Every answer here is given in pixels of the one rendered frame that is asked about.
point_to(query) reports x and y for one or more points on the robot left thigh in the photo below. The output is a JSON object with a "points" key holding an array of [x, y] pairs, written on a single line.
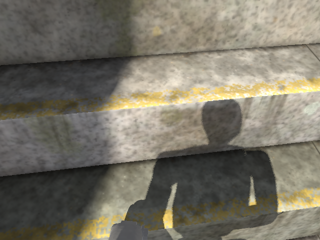
{"points": [[129, 230]]}

